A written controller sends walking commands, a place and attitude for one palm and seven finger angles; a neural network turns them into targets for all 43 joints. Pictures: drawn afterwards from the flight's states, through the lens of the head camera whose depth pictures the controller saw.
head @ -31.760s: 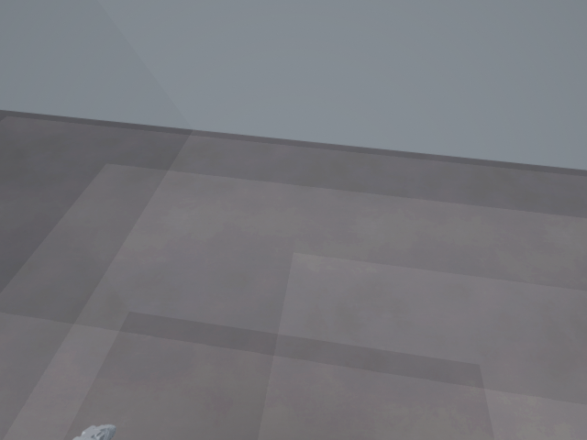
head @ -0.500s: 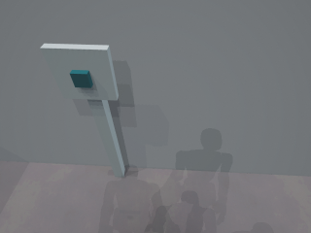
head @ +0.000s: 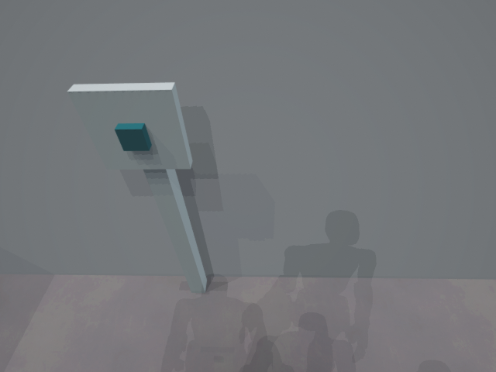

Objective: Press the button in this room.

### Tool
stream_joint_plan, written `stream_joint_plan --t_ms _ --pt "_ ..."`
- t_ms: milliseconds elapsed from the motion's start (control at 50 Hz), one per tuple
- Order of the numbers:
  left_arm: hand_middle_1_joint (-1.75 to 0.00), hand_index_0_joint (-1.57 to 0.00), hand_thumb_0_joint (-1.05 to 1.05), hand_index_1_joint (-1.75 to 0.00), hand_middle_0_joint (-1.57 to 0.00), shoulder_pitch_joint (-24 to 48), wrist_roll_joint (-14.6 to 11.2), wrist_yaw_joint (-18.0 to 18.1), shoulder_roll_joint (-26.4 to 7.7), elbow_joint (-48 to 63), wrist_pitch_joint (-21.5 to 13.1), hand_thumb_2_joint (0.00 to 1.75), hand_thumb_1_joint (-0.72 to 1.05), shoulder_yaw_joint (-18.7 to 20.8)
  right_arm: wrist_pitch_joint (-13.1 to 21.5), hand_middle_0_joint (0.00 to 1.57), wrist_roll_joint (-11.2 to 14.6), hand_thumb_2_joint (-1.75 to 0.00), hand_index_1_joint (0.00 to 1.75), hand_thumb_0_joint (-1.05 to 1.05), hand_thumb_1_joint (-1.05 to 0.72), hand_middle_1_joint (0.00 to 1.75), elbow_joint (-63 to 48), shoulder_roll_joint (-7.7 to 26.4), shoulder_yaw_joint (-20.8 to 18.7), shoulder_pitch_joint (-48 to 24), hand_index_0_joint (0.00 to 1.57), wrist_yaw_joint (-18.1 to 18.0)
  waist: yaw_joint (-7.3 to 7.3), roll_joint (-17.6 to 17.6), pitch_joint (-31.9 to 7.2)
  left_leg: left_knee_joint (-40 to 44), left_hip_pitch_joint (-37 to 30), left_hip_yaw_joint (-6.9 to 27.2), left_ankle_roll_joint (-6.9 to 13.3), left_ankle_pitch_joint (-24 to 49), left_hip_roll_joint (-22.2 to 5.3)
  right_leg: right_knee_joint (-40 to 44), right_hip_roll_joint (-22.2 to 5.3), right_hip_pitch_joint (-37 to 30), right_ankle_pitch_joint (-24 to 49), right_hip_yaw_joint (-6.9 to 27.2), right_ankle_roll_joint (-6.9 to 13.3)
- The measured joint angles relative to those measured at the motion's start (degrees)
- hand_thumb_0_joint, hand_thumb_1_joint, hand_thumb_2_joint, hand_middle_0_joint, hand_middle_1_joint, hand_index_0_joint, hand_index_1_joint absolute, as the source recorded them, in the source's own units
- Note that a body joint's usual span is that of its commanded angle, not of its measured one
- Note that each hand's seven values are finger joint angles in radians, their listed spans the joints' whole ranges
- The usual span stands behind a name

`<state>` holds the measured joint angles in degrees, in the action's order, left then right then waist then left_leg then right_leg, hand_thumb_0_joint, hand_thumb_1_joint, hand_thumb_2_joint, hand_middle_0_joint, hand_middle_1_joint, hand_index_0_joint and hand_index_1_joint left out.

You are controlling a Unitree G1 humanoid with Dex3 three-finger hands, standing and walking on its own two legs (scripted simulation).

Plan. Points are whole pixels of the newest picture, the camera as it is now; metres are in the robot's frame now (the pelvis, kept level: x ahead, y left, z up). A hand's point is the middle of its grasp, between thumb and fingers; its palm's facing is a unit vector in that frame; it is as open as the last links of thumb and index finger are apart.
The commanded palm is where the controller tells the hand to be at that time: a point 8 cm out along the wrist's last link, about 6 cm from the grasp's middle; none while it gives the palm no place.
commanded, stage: look again from close up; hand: left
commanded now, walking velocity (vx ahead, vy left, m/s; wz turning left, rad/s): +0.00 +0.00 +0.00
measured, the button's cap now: (134, 136) +0.56 +0.28 +0.09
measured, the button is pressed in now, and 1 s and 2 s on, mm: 0 0 0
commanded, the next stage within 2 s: shuffle to correct the standing spot in 0.08 s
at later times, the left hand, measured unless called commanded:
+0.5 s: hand out of the picture +0.00 +0.17 -0.18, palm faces +0.08 -0.98 -0.17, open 7.3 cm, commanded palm none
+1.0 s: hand out of the picture +0.09 +0.24 -0.18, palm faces +0.07 -0.98 -0.21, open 7.4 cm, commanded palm none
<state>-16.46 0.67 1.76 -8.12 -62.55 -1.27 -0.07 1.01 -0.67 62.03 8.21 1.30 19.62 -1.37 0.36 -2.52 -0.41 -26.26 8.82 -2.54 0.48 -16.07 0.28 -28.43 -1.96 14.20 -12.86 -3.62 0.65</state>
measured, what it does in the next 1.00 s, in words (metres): walks ahead: left foot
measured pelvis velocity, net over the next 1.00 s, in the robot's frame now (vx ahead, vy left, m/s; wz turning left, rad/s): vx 0.08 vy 0.06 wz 0.01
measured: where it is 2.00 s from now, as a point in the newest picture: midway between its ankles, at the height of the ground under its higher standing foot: outside the picture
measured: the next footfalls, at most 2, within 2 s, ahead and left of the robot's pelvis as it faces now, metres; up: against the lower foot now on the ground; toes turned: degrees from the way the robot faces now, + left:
left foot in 0.82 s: +0.12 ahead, +0.16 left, +0.00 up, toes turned +6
right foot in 1.04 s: +0.12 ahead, -0.05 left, +0.00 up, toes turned -1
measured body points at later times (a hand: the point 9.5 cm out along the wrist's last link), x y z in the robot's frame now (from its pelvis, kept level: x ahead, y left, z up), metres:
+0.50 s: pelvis +0.03 +0.01 -0.01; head +0.04 +0.01 +0.44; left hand +0.00 +0.22 -0.17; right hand +0.01 -0.22 -0.16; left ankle -0.02 +0.11 -0.74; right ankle +0.03 -0.11 -0.74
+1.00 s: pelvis +0.08 +0.06 -0.01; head +0.11 +0.07 +0.44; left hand +0.09 +0.30 -0.17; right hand +0.15 -0.17 -0.15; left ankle +0.08 +0.16 -0.74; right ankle +0.06 -0.05 -0.73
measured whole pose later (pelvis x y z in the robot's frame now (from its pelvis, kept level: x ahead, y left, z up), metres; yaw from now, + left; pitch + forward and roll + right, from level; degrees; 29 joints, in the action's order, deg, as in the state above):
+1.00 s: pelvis +0.08 +0.06 -0.01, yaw +1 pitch +0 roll +1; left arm -14.9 0.9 1.7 -10.1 -61.3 0.8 2.1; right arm 1.3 -0.9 59.1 9.0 -0.5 11.4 -2.4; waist -1.1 1.8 3.3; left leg -29.7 12.9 -6.0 2.5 -16.3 0.8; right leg -37.7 -2.7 14.8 -24.1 -2.8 0.1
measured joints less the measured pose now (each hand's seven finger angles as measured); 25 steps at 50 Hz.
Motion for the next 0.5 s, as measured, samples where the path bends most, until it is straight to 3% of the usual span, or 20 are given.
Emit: stream_joint_plan --t_ms 240,420,500 --pt "-0.3 -0.2 0.0 -0.3 -0.2 0.3 -0.01 -0.14 0.06 -1.03 0.25 0.9 0.92 -0.03 -0.05 0.19 0.05 -0.9 0.3 0.0 -0.91 0.3 2.05 0.58 -0.04 -1.11 0.2 -0.24 -0.22 1.02 1.79 1.0 -1.02 0.14 -0.44 0.06 -0.45 0.83 0.48 -0.94 -0.08 -0.18 0.36" --pt "-0.3 -0.2 0.0 -0.3 -0.2 -2.29 0.63 -0.64 1.16 -0.18 0.6 0.9 0.91 1.08 -1.46 0.19 -0.4 -0.9 0.3 0.0 -0.91 0.3 1.36 1.44 -0.78 -0.15 0.2 0.29 -1.01 0.73 1.46 -5.02 1.62 1.22 -0.25 -4.03 -1.21 -1.85 0.97 -0.21 -2.87 -1.29 0.51" --pt "-0.3 -0.2 0.0 -0.3 -0.2 -3.19 0.77 -0.72 0.64 -0.14 1.09 0.9 0.91 1.9 -0.79 0.19 -0.42 -0.9 0.3 0.0 -0.91 0.3 0.88 1.08 -1.0 0.18 0.2 0.28 -1.46 2.63 1.58 -4.27 0.66 0.46 0.57 -4.67 0.03 -3.32 -0.23 0.05 -4.32 -0.44 -0.08"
